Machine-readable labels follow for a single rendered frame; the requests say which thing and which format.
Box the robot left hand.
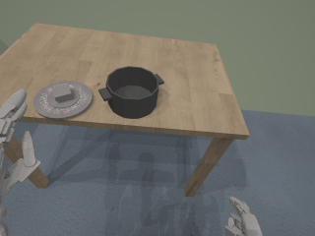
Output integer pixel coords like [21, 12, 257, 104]
[0, 88, 40, 205]

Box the lid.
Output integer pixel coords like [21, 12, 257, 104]
[32, 81, 93, 120]

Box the knob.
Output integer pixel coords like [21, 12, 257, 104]
[51, 84, 73, 102]

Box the table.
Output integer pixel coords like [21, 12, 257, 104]
[0, 23, 250, 197]

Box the robot right hand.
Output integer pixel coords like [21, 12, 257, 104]
[224, 196, 263, 236]

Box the pot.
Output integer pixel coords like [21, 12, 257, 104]
[98, 66, 164, 119]

